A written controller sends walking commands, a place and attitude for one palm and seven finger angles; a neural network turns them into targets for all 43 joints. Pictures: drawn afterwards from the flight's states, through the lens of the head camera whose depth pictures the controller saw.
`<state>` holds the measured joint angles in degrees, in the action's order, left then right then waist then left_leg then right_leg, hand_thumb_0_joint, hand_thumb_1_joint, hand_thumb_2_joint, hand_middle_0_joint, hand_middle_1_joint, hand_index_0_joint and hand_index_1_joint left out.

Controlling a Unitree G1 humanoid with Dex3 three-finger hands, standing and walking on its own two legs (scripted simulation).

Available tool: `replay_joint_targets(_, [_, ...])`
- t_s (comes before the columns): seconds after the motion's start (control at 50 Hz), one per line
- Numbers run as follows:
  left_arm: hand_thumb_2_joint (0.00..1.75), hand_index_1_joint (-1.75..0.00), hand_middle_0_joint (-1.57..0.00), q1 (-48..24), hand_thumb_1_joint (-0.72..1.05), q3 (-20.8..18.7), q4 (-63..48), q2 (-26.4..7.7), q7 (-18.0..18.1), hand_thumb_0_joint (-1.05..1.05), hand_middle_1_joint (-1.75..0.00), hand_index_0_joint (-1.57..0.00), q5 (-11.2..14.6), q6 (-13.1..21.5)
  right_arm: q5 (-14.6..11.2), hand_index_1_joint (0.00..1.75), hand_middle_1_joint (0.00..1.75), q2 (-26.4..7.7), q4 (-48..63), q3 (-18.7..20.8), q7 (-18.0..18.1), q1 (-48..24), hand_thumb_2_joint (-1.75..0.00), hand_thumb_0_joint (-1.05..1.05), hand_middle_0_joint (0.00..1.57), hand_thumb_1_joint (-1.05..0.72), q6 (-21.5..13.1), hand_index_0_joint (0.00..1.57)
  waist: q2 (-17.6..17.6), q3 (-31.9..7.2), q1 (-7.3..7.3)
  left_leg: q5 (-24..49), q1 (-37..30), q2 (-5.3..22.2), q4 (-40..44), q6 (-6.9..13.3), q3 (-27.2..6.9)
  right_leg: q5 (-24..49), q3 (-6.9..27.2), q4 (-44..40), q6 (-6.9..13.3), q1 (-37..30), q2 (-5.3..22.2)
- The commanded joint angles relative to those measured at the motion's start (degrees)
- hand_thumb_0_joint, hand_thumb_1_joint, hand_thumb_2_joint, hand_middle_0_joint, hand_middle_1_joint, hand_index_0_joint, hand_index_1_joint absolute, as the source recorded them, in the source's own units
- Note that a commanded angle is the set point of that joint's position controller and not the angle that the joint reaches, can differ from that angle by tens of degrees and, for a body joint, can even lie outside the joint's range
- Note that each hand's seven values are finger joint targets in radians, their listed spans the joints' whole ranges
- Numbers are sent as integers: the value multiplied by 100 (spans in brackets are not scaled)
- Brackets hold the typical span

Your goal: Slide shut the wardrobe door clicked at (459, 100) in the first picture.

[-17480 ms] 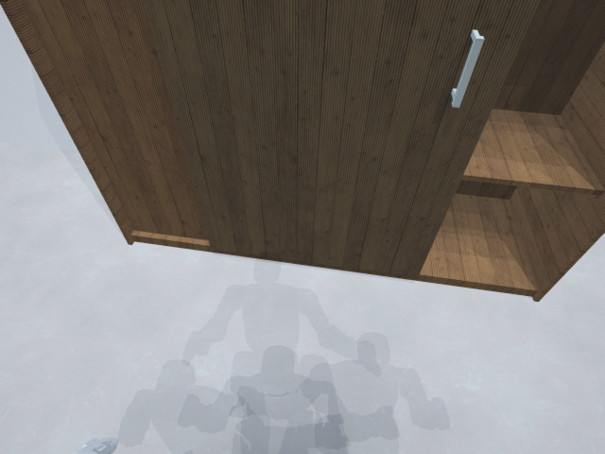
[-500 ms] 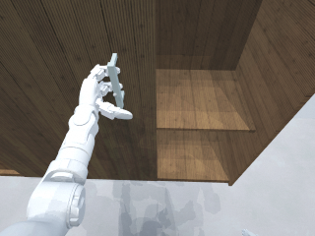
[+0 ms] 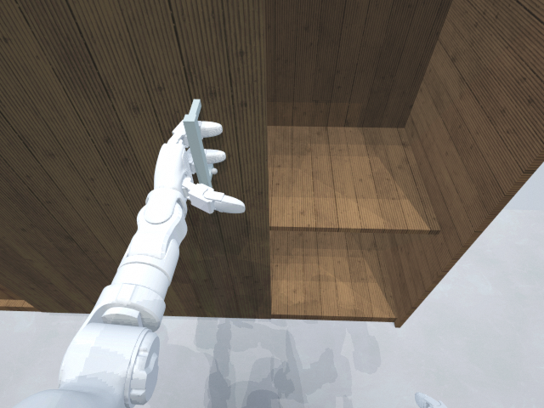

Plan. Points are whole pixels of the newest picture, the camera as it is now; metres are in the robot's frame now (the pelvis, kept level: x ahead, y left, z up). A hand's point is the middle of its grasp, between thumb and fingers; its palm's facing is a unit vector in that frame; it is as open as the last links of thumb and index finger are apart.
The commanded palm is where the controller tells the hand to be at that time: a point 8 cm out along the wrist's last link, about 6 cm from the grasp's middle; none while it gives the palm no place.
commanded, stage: slide the fingers in behind the handle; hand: left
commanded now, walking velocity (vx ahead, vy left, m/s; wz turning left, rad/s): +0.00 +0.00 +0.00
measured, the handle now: (201, 149) +0.48 +0.11 +0.12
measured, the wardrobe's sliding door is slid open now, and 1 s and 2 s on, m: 0.46 0.46 0.46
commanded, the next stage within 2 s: grip the handle and tug to test in 0.58 s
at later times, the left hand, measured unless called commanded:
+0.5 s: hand (213, 174) +0.42 +0.09 +0.12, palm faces -0.03 -1.00 -0.02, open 14.2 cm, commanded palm +0.40 +0.14 +0.12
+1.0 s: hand (211, 174) +0.42 +0.09 +0.12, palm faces -0.04 -1.00 -0.02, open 11.5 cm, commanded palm +0.40 +0.14 +0.12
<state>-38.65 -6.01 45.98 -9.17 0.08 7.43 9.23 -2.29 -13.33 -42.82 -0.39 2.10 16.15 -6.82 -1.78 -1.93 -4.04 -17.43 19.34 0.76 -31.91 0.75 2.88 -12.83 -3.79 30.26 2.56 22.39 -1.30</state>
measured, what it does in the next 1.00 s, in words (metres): stands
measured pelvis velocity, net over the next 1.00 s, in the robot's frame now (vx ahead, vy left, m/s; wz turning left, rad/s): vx -0.01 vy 0.00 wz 0.00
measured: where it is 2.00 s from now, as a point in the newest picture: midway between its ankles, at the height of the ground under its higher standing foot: outside the picture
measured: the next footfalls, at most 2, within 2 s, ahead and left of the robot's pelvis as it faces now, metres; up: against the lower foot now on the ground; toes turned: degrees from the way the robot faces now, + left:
none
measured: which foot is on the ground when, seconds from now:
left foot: down 0.00-1.00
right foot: down 0.00-1.00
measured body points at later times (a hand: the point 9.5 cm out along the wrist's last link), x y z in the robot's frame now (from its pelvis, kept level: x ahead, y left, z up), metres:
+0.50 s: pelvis -0.01 +0.00 +0.00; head +0.02 -0.01 +0.45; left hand +0.42 +0.14 +0.13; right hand +0.08 -0.25 -0.12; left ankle -0.01 +0.11 -0.73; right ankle +0.03 -0.09 -0.73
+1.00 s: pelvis -0.01 +0.00 +0.00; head +0.01 -0.01 +0.45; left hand +0.42 +0.14 +0.13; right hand +0.08 -0.25 -0.12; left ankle -0.01 +0.11 -0.73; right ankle +0.03 -0.09 -0.73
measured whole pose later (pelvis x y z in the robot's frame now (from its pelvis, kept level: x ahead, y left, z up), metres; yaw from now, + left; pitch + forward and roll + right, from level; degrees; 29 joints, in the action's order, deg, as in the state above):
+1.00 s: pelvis -0.01 +0.00 +0.00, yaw +0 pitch +4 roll +0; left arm -38.3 -4.9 45.6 -9.0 0.7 7.9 9.9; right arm -2.4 -13.4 -43.3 -0.2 2.3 16.6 -7.3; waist -1.8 -1.6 -3.7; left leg -16.5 19.0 0.5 -31.5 0.9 2.8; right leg -11.7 -3.8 29.5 2.4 21.8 -1.1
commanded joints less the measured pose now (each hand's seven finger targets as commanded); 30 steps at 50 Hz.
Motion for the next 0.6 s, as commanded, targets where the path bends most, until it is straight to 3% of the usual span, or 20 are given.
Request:
replay_joint_targets(0.0, [30, -120, -30, -2727, -50, -290, -1377, -941, 47, 0, -120, -30, 22, 483, 36, 30, 30, -750, 619, 252, 75, 52, -90, 0, 20, -90, -240, 20, 438, -1935, 10, 1253, -286, -161, 355, 37, -199, 1571, 345, -255, -164, -1307, -14])
replay_joint_targets(0.06, [30, -120, -30, -2623, -50, -36, -1445, -608, 10, 0, -120, -30, 54, 487, 6, 30, 30, -695, 632, 240, 57, 10, -90, 0, 20, -90, -273, 20, 235, -1935, -29, 1308, -408, -152, 345, 18, -181, 1638, 321, -262, -153, -1203, -18])
replay_joint_targets(0.12, [30, -120, -30, -2580, -50, -128, -1390, -724, 42, 0, -120, -30, 45, 427, 9, 30, 30, -742, 606, 266, 55, 61, -90, 0, 20, -90, -256, 20, 316, -1927, -24, 1321, -394, -145, 366, 15, -206, 1617, 312, -270, -148, -1200, -26])
replay_joint_targets(0.16, [30, -120, -30, -2536, -50, -83, -1444, -612, 62, 0, -120, -30, 75, 401, 16, 30, 30, -717, 622, 262, 45, 50, -90, 0, 20, -90, -271, 20, 414, -1947, -24, 1310, -382, -157, 361, 24, -176, 1642, 319, -292, -169, -1245, -22])
replay_joint_targets(0.2, [30, -120, -30, -2372, -50, -138, -1454, -712, 75, 0, -120, -30, 25, 407, 28, 30, 30, -748, 633, 275, 49, 56, -90, 0, 20, -90, -253, 20, 411, -1949, 53, 1369, -360, -156, 372, 23, -174, 1672, 324, -282, -154, -1320, -25])
replay_joint_targets(0.22, [30, -120, -30, -2531, -50, -5, -1619, -583, 65, 0, -120, -30, 32, 432, 18, 30, 30, -716, 649, 266, 35, 36, -90, 0, 20, -90, -267, 20, 384, -1947, -19, 1371, -437, -144, 384, 23, -179, 1692, 311, -289, -162, -1253, -23])
replay_joint_targets(0.26, [30, -120, -30, -2376, -50, -45, -1627, -603, 52, 0, -120, -30, 44, 437, 15, 30, 30, -716, 660, 269, 31, 2, -90, 0, 20, -90, -277, 20, 336, -1911, 44, 1352, -415, -149, 390, 20, -174, 1665, 329, -297, -149, -1276, -26])
replay_joint_targets(0.36, [30, -120, -30, -2562, -50, 151, -1599, -427, 51, 0, -120, -30, 56, 420, -8, 30, 30, -709, 653, 253, 44, -47, -90, 0, 20, -90, -286, 20, 422, -1710, -48, 1059, -392, -157, 418, 30, -196, 1315, 319, -372, -160, -1095, -31])
replay_joint_targets(0.4, [30, -120, -30, -2531, -50, -42, -1482, -684, 80, 0, -120, -30, 34, 404, 9, 30, 30, -751, 620, 259, 58, -36, -90, 0, 20, -90, -275, 20, 336, -1689, 7, 967, -336, -172, 420, 36, -194, 1187, 357, -400, -156, -1119, -22])
replay_joint_targets(0.42, [30, -120, -30, -2577, -50, -34, -1509, -677, 77, 0, -120, -30, 30, 418, -1, 30, 30, -734, 628, 244, 65, -39, -90, 0, 20, -90, -274, 20, 400, -1713, -6, 970, -346, -160, 458, 26, -225, 1181, 326, -389, -147, -1141, -18])
replay_joint_targets(0.44, [30, -120, -30, -2640, -50, 146, -1501, -462, 50, 0, -120, -30, 53, 413, -11, 30, 30, -709, 647, 236, 61, -73, -90, 0, 20, -90, -290, 20, 381, -1695, -44, 936, -369, -164, 445, 30, -214, 1155, 336, -397, -157, -1074, -21])
replay_joint_targets(0.5, [30, -120, -30, -2596, -50, -54, -1348, -693, 64, 0, -120, -30, 42, 431, 11, 30, 30, -752, 601, 252, 73, -25, -90, 0, 20, -90, -294, 20, 436, -1767, 3, 984, -357, -167, 425, 32, -229, 1175, 341, -380, -149, -1134, -25])
replay_joint_targets(0.56, [30, -120, -30, -2737, -50, 67, -1437, -541, 39, 0, -120, -30, 60, 477, -2, 30, 30, -700, 601, 235, 61, -44, -90, 0, 20, -90, -312, 20, 272, -1817, -36, 1111, -433, -166, 406, 20, -227, 1353, 339, -343, -143, -1114, -18])
replay_joint_targets(0.58, [30, -120, -30, -2693, -50, -45, -1448, -635, 53, 0, -120, -30, 70, 492, 9, 30, 30, -711, 606, 243, 59, -28, -90, 0, 20, -90, -318, 20, 327, -1886, -13, 1107, -441, -169, 403, 18, -225, 1346, 334, -339, -147, -1148, -20])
